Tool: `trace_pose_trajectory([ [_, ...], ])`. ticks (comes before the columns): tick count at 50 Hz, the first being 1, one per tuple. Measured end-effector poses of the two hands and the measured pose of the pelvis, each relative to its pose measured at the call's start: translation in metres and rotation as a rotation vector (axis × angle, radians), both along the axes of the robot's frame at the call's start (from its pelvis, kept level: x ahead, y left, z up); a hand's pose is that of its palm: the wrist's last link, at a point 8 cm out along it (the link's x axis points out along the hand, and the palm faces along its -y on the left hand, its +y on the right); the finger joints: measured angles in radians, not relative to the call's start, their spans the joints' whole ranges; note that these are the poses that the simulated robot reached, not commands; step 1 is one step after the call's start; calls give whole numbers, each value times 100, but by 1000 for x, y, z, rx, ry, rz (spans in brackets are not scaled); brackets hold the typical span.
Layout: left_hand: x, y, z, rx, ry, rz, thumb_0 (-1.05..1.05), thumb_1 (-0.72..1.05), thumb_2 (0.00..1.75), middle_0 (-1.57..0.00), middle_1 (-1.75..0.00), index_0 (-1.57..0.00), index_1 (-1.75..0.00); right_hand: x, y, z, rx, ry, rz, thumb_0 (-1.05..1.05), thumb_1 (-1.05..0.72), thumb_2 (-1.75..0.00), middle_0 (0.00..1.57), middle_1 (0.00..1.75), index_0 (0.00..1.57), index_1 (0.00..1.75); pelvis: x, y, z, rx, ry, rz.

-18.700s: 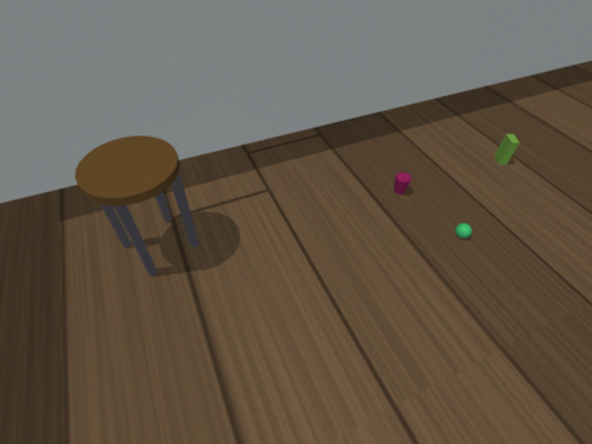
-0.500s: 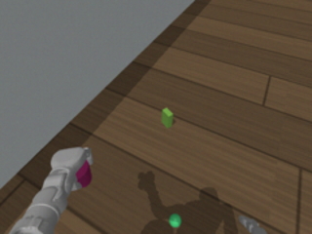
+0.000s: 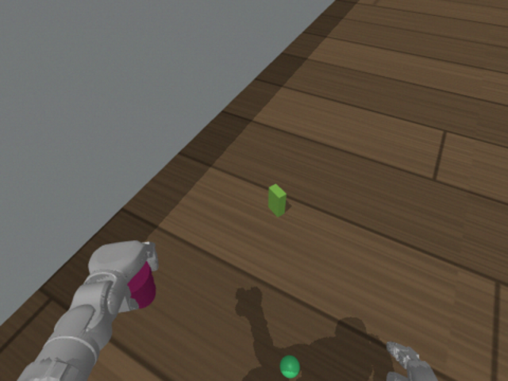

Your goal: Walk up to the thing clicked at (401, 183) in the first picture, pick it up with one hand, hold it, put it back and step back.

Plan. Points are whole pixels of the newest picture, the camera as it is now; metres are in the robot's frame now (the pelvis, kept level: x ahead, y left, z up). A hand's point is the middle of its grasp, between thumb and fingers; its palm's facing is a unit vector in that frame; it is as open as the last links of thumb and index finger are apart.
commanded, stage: hold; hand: left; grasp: from above
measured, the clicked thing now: (135, 285) +0.31 +0.22 -0.09
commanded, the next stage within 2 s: crouch in 1.14 s
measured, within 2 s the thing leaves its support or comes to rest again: neither
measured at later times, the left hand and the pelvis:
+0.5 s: hand (124, 283) +0.29 +0.22 -0.03, palm faces -0.43 -0.07 -0.90, open 9.3 cm; pelvis +0.00 +0.00 +0.01, yaw +0 degrees
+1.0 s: hand (126, 283) +0.29 +0.22 -0.02, palm faces -0.44 -0.07 -0.89, open 9.3 cm; pelvis +0.00 +0.00 +0.01, yaw +0 degrees
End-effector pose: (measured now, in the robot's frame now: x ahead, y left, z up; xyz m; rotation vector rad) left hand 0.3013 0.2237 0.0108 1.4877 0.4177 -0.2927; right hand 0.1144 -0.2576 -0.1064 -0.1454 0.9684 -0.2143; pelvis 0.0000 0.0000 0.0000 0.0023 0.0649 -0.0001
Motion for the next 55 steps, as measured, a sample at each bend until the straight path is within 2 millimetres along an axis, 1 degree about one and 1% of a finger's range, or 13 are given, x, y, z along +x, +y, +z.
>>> trace_pose_trajectory([
  [11,-8,-2,7,-5,-3,-9,-1,-1,71,-58,-87,-65,-87,4,1,4,2,-21,10,1,-92,-90,20,30,21,29,-5,-1,3,2,-19,0],
  [23,-8,-1,19,-6,-15,-8,-1,-1,71,-58,-88,-65,-87,11,5,8,11,-42,14,1,-92,-90,20,30,21,29,-5,-1,6,3,-35,-3],
  [31,-7,-1,24,-5,-4,-15,-1,0,71,-58,-88,-64,-87,15,7,11,15,-57,18,1,-92,-90,20,30,21,29,-4,-1,8,4,-43,-5],
  [44,-9,-5,23,-12,5,-19,-1,0,70,-58,-88,-64,-87,18,5,12,14,-51,20,1,-92,-90,20,30,21,29,-2,-3,10,6,-46,-3],
  [55,-7,-6,22,-7,4,-12,-1,0,70,-57,-88,-64,-87,18,1,11,11,-38,15,1,-92,-90,20,30,21,29,-1,-5,10,6,-46,-1],
])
